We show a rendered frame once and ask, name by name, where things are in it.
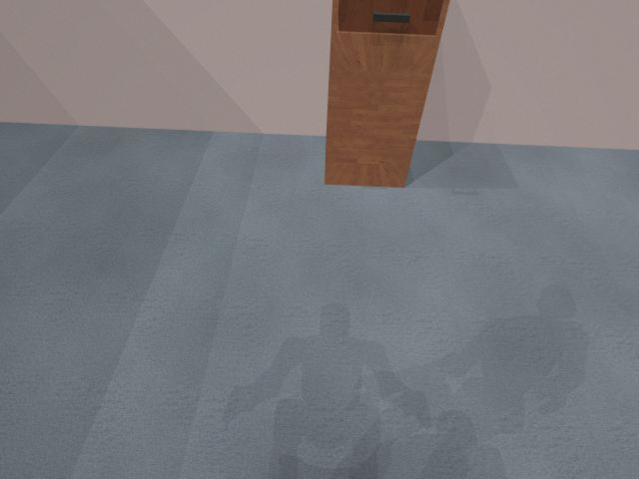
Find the cabinet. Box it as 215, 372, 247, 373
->
324, 0, 450, 188

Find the drawer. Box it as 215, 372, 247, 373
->
338, 0, 443, 35

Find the handle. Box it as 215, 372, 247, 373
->
372, 10, 410, 23

